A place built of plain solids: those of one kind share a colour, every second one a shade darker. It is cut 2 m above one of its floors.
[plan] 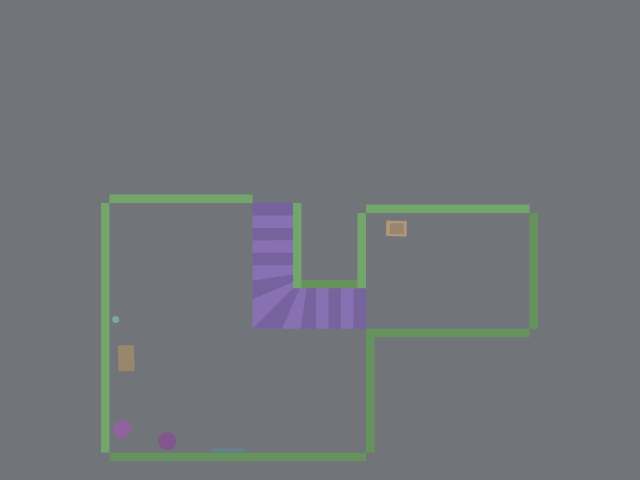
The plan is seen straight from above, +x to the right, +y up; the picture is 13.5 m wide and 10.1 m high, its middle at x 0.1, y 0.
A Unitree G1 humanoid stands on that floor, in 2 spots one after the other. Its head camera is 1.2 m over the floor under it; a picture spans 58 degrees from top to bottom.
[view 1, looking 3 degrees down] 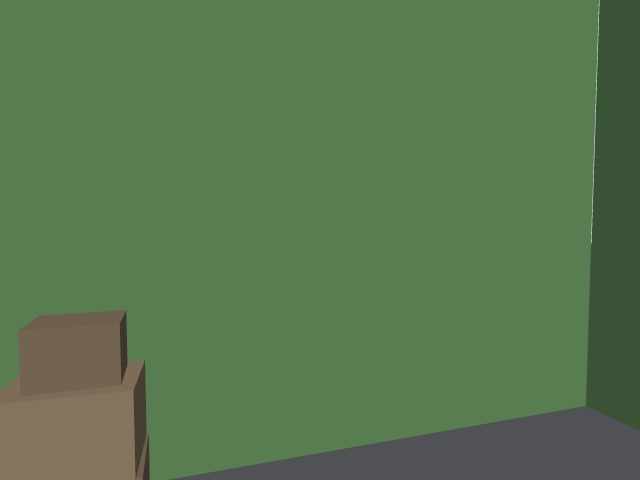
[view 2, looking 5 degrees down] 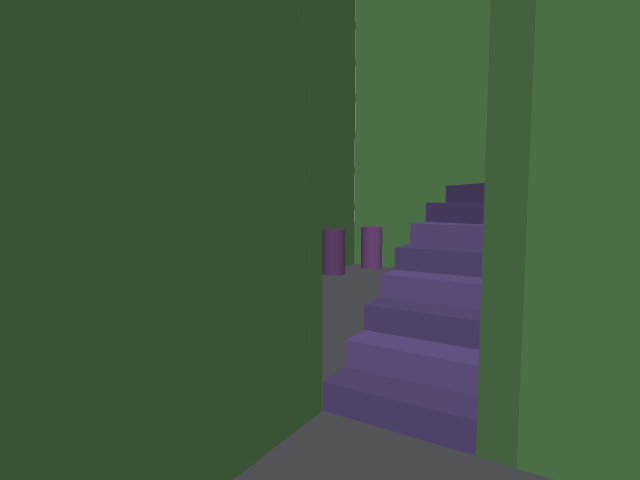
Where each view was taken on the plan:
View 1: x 2.06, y -1.47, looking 72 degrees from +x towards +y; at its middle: wall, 2.15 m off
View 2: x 3.12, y -0.61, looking -148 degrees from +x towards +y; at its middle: wall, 2.39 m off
